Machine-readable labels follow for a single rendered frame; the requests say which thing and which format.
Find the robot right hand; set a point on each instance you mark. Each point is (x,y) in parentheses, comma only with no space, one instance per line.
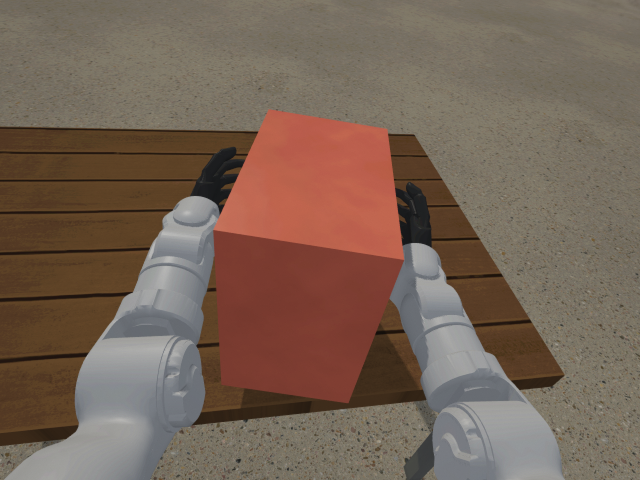
(417,217)

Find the table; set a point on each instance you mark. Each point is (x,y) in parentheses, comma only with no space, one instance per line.
(79,211)

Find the left robot upper arm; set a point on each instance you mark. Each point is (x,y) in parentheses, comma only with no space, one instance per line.
(134,394)

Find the right robot upper arm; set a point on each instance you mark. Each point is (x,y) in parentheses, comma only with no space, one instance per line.
(494,440)

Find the left robot forearm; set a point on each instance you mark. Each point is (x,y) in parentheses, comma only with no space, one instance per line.
(173,281)

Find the right robot forearm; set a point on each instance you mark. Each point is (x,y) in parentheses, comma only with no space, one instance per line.
(453,362)

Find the carton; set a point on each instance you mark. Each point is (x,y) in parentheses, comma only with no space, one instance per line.
(307,249)

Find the robot left hand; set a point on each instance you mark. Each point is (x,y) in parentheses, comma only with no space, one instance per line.
(211,181)

